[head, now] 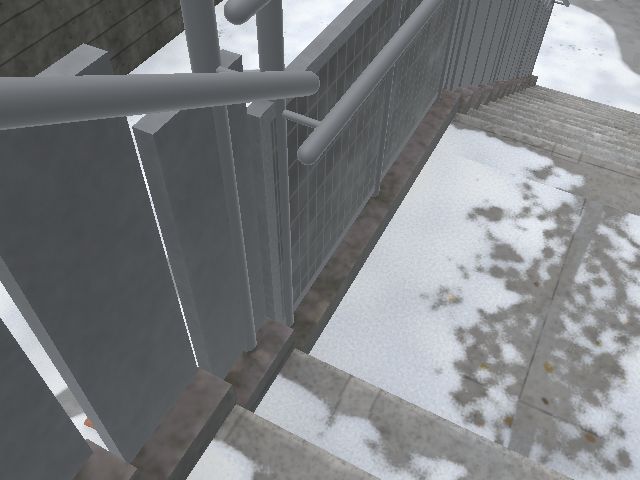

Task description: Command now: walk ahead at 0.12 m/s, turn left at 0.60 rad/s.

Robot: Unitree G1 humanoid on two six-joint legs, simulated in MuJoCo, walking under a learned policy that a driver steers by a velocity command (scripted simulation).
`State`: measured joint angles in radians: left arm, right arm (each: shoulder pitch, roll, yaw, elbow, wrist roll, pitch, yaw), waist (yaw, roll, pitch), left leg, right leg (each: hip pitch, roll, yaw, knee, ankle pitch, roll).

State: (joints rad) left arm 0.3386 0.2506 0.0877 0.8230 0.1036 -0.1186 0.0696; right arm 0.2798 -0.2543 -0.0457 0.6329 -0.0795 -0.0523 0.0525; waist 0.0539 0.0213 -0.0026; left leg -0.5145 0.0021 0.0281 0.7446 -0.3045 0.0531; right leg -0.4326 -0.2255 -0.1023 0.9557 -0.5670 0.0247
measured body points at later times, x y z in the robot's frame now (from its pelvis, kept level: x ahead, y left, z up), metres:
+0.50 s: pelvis +0.12 +0.01 +0.03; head +0.06 +0.06 +0.47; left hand +0.21 +0.27 -0.12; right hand +0.19 -0.27 -0.06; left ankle +0.08 +0.09 -0.71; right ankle +0.18 -0.17 -0.62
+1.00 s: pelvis +0.34 -0.17 -0.14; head +0.33 -0.16 +0.31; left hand +0.47 +0.07 -0.28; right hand +0.24 -0.39 -0.29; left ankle +0.27 +0.01 -0.61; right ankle +0.32 -0.24 -0.87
